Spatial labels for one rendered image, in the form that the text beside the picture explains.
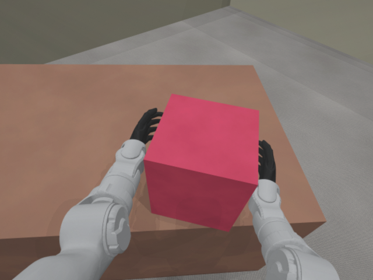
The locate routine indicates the left robot forearm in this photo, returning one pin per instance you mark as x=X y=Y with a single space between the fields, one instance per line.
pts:
x=121 y=181

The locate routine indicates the robot right upper arm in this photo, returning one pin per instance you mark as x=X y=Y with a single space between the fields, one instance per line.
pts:
x=290 y=264

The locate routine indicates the right robot hand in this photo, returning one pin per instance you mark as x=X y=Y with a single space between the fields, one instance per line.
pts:
x=267 y=169

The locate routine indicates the left robot hand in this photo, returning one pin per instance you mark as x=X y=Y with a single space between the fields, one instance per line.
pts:
x=143 y=129

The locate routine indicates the right robot forearm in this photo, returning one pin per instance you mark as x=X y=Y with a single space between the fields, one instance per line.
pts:
x=271 y=226

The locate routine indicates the robot left upper arm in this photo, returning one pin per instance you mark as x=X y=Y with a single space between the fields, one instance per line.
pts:
x=91 y=236

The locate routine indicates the pedestal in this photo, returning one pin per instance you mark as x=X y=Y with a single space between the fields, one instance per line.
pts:
x=60 y=128

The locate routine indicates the carton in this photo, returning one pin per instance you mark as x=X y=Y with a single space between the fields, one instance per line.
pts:
x=202 y=163

